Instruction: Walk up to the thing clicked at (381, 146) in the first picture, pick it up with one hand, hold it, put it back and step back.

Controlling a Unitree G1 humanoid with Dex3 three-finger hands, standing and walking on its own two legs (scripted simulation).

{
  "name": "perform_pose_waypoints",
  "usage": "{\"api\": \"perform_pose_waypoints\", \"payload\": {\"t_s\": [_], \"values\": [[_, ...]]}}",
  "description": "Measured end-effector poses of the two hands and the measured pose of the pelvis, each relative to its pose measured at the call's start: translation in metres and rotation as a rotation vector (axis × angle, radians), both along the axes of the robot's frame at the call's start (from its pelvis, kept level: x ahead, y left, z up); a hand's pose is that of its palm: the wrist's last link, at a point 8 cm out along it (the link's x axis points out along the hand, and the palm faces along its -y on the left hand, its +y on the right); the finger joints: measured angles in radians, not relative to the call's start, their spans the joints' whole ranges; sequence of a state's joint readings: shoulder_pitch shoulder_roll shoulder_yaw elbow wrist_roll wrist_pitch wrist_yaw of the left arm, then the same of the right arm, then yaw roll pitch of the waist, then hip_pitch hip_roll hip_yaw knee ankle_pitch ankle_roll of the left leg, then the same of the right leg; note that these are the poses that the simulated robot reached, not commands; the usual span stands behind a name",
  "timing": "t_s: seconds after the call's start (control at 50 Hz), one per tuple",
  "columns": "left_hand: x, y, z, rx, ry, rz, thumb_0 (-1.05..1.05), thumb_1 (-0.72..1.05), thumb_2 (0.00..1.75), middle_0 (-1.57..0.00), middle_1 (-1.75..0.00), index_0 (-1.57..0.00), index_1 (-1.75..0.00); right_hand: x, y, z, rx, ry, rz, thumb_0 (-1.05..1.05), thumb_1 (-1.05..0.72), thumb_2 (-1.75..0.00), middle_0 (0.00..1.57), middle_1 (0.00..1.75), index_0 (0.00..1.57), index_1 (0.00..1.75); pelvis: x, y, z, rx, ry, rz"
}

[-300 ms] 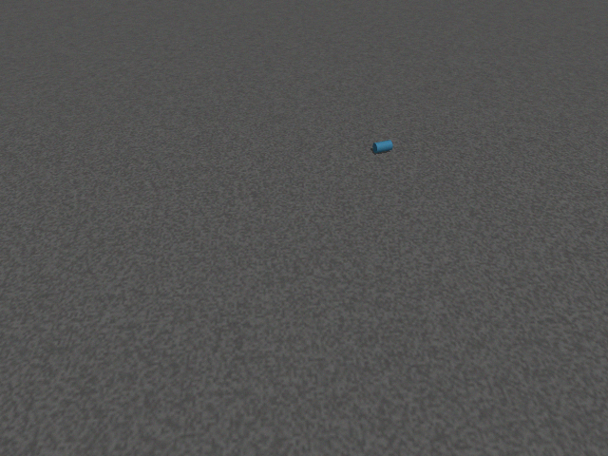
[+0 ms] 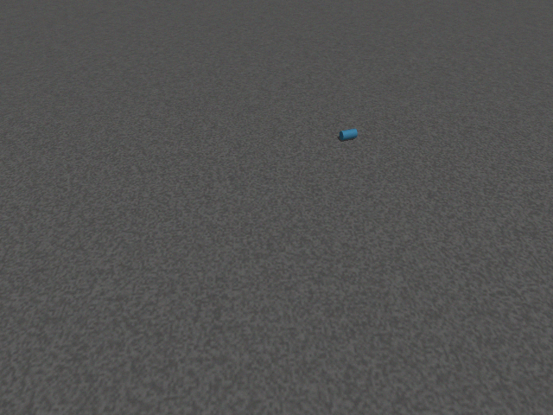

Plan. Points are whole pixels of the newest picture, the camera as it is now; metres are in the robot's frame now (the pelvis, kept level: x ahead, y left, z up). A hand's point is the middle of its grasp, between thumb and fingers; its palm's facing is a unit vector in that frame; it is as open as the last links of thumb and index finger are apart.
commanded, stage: stand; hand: left
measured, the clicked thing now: (348, 134) +1.80 -0.39 -0.75
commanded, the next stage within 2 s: walk up in 0.82 s
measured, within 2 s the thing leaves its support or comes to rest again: neither
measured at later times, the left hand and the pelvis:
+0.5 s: hand out of the picture +0.07 +0.25 -0.16, palm faces -0.01 -0.94 -0.34, open 7.4 cm; pelvis +0.00 +0.00 +0.00, yaw +0 degrees
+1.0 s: hand out of the picture +0.11 +0.27 -0.15, palm faces +0.02 -0.94 -0.34, open 7.4 cm; pelvis +0.02 -0.02 -0.01, yaw +1 degrees
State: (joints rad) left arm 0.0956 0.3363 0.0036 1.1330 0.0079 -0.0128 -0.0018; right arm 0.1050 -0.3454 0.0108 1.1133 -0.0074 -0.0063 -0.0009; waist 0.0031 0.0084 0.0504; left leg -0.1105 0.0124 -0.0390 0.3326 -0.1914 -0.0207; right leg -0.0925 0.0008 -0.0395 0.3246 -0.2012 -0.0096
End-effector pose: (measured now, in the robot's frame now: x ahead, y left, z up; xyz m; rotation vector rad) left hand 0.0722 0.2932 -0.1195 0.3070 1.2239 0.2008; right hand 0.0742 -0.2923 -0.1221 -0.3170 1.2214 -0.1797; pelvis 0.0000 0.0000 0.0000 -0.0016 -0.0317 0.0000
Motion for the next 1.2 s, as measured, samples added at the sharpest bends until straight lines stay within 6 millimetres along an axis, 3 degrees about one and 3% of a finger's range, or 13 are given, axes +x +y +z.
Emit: {"api": "perform_pose_waypoints", "payload": {"t_s": [0.86,0.98,1.08,1.14,1.2], "values": [[-0.007,0.009,0.001,-0.015,0.003,0.009,0.0,0.9,0.9,-0.2,-0.3,-0.2,-0.3,-0.013,0.0,0.001,0.002,-0.001,-0.011,0.01,-0.91,-0.9,0.2,0.3,0.2,0.3,0.0,0.003,-0.001,0.001,0.004,0.003],[0.021,0.02,0.003,0.0,-0.067,0.008,0.0,0.9,0.9,-0.2,-0.3,-0.2,-0.3,-0.026,-0.04,0.011,-0.069,-0.016,-0.018,0.0,-0.9,-0.9,0.2,0.3,0.21,0.3,0.012,-0.017,-0.01,0.033,0.022,0.016],[0.062,0.004,0.015,0.024,-0.112,-0.02,0.0,0.9,0.9,-0.2,-0.3,-0.2,-0.29,-0.03,-0.094,0.018,-0.128,0.039,-0.042,0.01,-0.9,-0.9,0.2,0.3,0.21,0.3,0.038,-0.049,-0.013,0.044,0.011,0.018],[0.09,-0.017,0.019,0.045,-0.142,-0.031,0.0,0.9,0.9,-0.2,-0.3,-0.2,-0.29,-0.016,-0.132,0.012,-0.147,0.056,-0.045,0.01,-0.9,-0.9,0.2,0.3,0.21,0.3,0.06,-0.074,-0.02,0.041,0.004,0.021],[0.108,-0.042,0.018,0.07,-0.204,-0.013,0.0,0.9,0.9,-0.2,-0.3,-0.2,-0.29,0.017,-0.167,-0.003,-0.171,0.072,-0.02,0.01,-0.9,-0.9,0.2,0.3,0.21,0.3,0.082,-0.1,-0.032,0.004,-0.01,0.053]]}}
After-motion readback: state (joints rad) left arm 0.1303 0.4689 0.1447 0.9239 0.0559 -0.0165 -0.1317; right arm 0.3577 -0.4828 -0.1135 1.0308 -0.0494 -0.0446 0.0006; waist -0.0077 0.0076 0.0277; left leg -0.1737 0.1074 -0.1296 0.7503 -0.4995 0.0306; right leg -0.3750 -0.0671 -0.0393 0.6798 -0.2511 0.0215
